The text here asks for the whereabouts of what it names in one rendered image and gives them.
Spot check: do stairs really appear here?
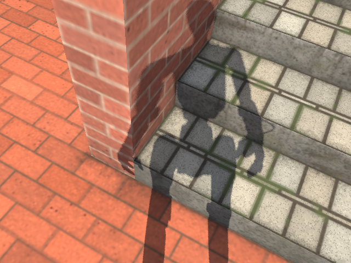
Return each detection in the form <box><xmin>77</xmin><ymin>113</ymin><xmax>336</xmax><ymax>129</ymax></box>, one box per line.
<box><xmin>134</xmin><ymin>0</ymin><xmax>351</xmax><ymax>263</ymax></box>

